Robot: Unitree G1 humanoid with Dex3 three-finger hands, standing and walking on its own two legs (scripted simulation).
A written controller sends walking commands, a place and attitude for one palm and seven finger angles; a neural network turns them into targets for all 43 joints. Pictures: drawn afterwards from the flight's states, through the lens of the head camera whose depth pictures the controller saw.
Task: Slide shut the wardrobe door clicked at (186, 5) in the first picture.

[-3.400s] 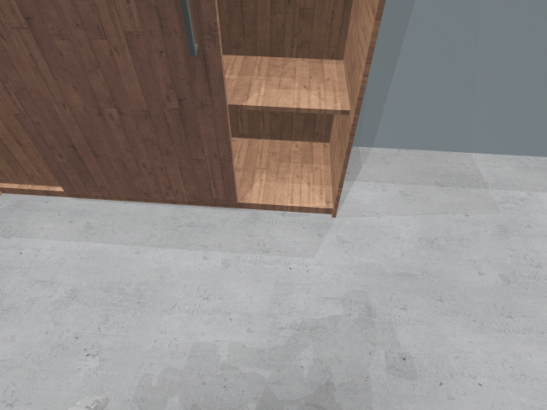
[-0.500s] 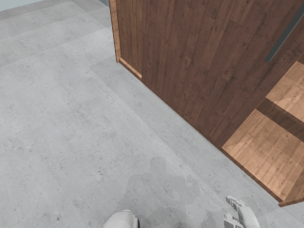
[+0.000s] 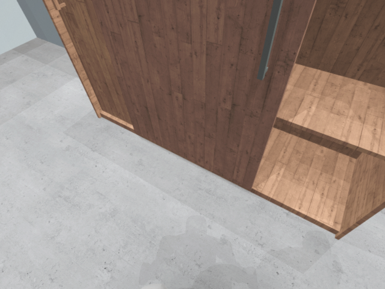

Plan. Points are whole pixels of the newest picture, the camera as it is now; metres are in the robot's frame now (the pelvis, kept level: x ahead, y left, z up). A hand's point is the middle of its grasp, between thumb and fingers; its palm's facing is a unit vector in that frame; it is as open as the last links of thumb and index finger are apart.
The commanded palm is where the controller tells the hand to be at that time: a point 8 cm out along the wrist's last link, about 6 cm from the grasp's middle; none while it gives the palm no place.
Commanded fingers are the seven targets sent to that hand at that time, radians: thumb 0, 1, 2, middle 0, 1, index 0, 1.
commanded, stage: turn to face it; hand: left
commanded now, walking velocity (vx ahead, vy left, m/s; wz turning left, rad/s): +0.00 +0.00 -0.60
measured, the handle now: (273, 28) +0.73 -0.17 +0.18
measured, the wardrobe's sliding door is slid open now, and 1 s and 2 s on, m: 0.46 0.46 0.46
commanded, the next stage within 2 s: take the last steps up to it in 0.68 s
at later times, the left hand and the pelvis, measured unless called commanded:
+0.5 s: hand (103, 277) +0.16 +0.24 -0.15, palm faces -0.23 -0.95 -0.23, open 7.4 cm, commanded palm none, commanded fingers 0.00 0.90 0.90 -0.20 -0.30 -0.20 -0.30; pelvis +0.01 +0.05 +0.02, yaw -17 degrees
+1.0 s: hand (135, 286) +0.15 +0.16 -0.15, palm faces -0.39 -0.90 -0.20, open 7.3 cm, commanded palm none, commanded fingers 0.00 0.90 0.90 -0.20 -0.30 -0.20 -0.30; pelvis +0.01 +0.02 +0.01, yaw -26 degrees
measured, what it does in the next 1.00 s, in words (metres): steps on the spot, turning right: left foot, then right foot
